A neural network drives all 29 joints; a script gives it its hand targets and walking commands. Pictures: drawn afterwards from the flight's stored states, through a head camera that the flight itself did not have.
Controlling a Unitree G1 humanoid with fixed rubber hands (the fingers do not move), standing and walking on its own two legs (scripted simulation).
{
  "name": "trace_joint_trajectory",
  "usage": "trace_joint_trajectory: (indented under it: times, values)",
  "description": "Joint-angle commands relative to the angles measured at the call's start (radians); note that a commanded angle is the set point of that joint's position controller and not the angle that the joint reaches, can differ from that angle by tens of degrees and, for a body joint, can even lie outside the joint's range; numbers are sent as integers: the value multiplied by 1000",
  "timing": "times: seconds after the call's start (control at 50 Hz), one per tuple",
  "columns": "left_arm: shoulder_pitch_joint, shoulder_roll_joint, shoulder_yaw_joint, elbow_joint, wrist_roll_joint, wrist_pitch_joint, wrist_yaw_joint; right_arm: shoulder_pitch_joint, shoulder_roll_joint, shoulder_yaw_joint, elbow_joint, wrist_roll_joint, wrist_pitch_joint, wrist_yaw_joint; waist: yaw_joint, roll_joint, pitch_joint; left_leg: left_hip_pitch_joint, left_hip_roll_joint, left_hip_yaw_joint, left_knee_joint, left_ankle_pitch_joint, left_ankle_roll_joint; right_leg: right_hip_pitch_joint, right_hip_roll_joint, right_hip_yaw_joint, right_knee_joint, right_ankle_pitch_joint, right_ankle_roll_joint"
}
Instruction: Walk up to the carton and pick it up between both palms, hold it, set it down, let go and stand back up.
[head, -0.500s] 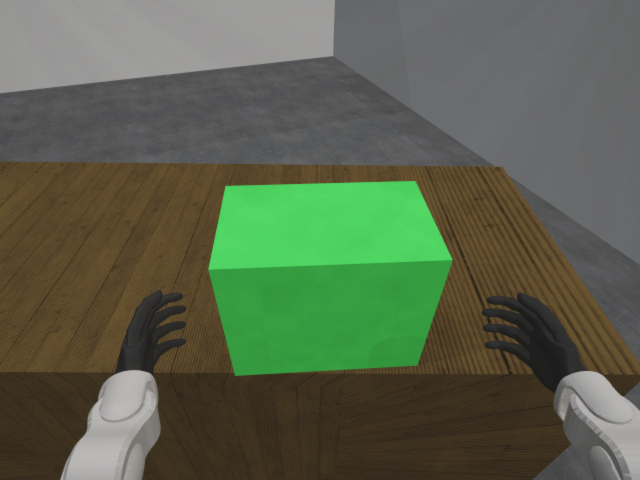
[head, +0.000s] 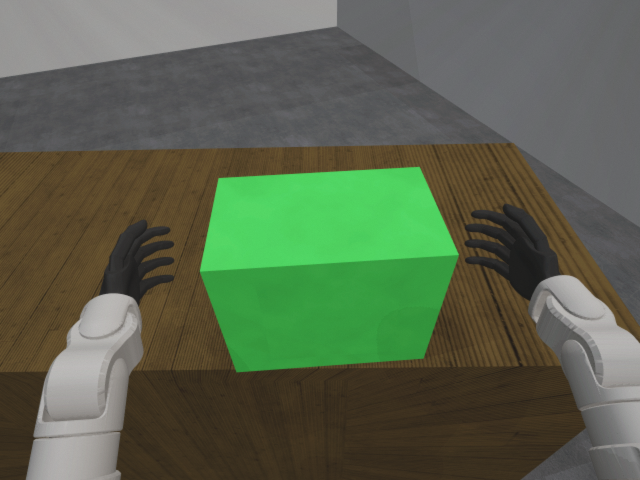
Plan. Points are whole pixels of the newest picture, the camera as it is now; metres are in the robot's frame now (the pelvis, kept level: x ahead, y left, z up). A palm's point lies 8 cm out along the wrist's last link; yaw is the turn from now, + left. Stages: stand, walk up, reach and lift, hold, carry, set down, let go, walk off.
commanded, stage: reach and lift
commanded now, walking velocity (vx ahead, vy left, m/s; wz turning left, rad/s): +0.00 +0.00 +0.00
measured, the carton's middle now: (325, 272) +0.41 +0.02 +0.05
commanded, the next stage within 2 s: none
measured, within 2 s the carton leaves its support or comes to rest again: neither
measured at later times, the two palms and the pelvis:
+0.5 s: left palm (133, 231) +0.37 +0.24 +0.17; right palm (522, 204) +0.40 -0.22 +0.18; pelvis +0.00 +0.00 +0.00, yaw +0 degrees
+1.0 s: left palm (159, 229) +0.40 +0.23 +0.15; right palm (511, 203) +0.43 -0.22 +0.16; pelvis +0.00 +0.00 +0.00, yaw +0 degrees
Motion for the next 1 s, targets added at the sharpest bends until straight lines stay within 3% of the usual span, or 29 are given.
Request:
trace_joint_trajectory:
  times: [0.0,0.02,0.08,0.14,0.16,0.18,0.22,0.24,0.28,0.34,0.36,0.4,0.42,0.44,0.46,0.5,0.52,0.54,0.56,0.6,0.66,0.7,0.74,0.8,0.84,0.88,0.9,0.96,0.98]
  values:
    - [-630,127,96,121,-80,-7,7,-639,-267,-75,161,18,-13,14,32,-30,-227,-159,66,-19,-150,22,-4,51,-16,34,-107,93,-8]
    - [-538,133,99,141,-89,0,-5,-564,-235,-43,124,19,-16,13,41,-63,-248,-136,58,-17,-127,100,-5,86,-18,45,-115,168,-9]
    - [-583,175,122,126,-64,-3,-3,-630,-288,-30,115,20,-44,-6,41,-32,-355,-77,45,-18,-93,267,-25,152,1,22,-88,354,-2]
    - [-684,147,123,154,-36,12,9,-712,-327,-61,257,11,-37,3,20,1,-344,-77,57,-24,-80,296,-37,86,16,12,-68,366,2]
    - [-685,187,147,171,-42,5,6,-740,-310,-11,194,30,-47,9,55,-45,-368,-95,49,-16,-78,317,-23,140,11,18,-68,395,6]
    - [-719,173,144,173,-33,7,10,-762,-315,-20,276,25,-36,12,49,8,-331,-85,49,-19,-86,290,-32,120,7,20,-75,384,3]
    - [-715,159,110,195,-43,13,1,-790,-298,-8,258,37,-39,7,28,-12,-368,-92,40,-15,-78,282,-33,147,7,17,-67,418,7]
    - [-698,179,140,254,-43,1,-8,-755,-280,38,271,50,-32,7,69,-47,-349,-113,36,-2,-81,292,-27,187,-3,27,-73,464,17]
    - [-756,202,128,214,-54,-9,4,-836,-286,32,251,54,-48,8,78,-35,-416,-144,28,-6,-67,315,-30,201,1,35,-49,497,19]
    - [-867,209,109,323,-47,-11,5,-901,-324,-16,385,21,-37,9,32,-30,-358,-148,37,-11,-91,244,-30,147,5,12,-61,390,13]
    - [-914,199,94,311,-44,-21,14,-943,-317,-27,434,2,-31,20,54,19,-336,-148,52,-22,-94,222,-34,97,12,6,-75,278,-2]
    - [-881,217,81,317,-52,-22,9,-924,-283,16,443,11,-41,21,57,23,-408,-78,56,-26,-67,302,-47,134,9,0,-91,324,-15]
    - [-980,204,44,388,-80,-39,12,-1006,-280,7,512,0,-35,31,26,18,-367,-126,50,-27,-63,244,-43,70,3,-10,-75,307,-7]
    - [-975,223,67,431,-89,-50,13,-1037,-273,56,472,21,-37,33,72,-34,-375,-155,45,-15,-70,230,-28,105,-1,0,-82,300,-5]
    - [-938,209,54,415,-72,-51,6,-961,-258,62,504,38,-41,31,48,-12,-383,-130,47,-9,-70,250,-31,127,-5,7,-75,383,12]
    - [-975,247,46,473,-83,-56,9,-1029,-288,43,526,24,-49,25,49,-10,-423,-140,46,-8,-74,275,-31,143,1,-1,-74,393,9]
    - [-1026,244,64,521,-86,-66,9,-1093,-286,73,520,25,-51,31,81,-34,-410,-163,49,-13,-68,264,-26,141,-1,-2,-72,357,7]
    - [-1006,245,55,464,-72,-64,12,-1065,-289,68,497,31,-56,24,71,-26,-455,-106,48,-9,-67,302,-31,161,8,-2,-77,391,9]
    - [-1005,212,25,677,-61,-58,4,-1069,-288,55,673,-6,-40,29,54,-33,-293,-188,46,-19,-82,216,-25,101,4,-7,-87,306,3]
    - [-983,223,23,545,-97,-72,-4,-1059,-274,87,512,20,-59,20,68,-57,-413,-116,49,-6,-57,332,-31,166,12,-8,-80,430,9]
    - [-988,219,9,623,-97,-97,-15,-1037,-249,88,602,5,-72,18,46,-24,-419,-145,32,-9,-50,310,-38,175,1,-4,-82,452,18]
    - [-890,162,8,717,-100,-131,-41,-937,-209,110,718,-6,-73,20,36,-68,-339,-133,26,-8,-45,331,-37,162,0,0,-87,495,22]
    - [-903,178,32,721,-68,-156,-54,-935,-212,98,705,-31,-88,12,41,-44,-357,-158,21,6,-60,310,-37,172,-10,7,-83,501,32]
    - [-850,118,34,548,-51,-221,-48,-922,-182,98,593,-24,-141,13,54,-16,-436,-68,30,5,-44,399,-50,184,9,-10,-77,521,30]
    - [-884,132,53,650,-41,-287,-42,-943,-138,125,636,-24,-168,32,101,-9,-451,-113,27,4,-33,346,-44,123,6,2,-71,434,29]
    - [-846,138,69,677,-15,-324,-30,-931,-158,100,603,-45,-210,33,104,-33,-486,-97,32,-5,-30,381,-41,129,16,-12,-72,430,26]
    - [-823,124,68,708,-3,-338,-27,-870,-145,77,707,-83,-210,33,67,-3,-462,-69,35,-12,-29,389,-49,103,16,-20,-75,412,26]
    - [-782,79,71,952,41,-379,-37,-855,-94,102,871,-121,-230,39,79,-38,-345,-127,35,3,-51,258,-22,65,-3,-9,-98,313,17]
    - [-787,58,56,863,52,-397,-25,-862,-108,75,876,-121,-249,39,65,3,-397,-101,40,-8,-62,262,-31,64,11,-30,-89,279,7]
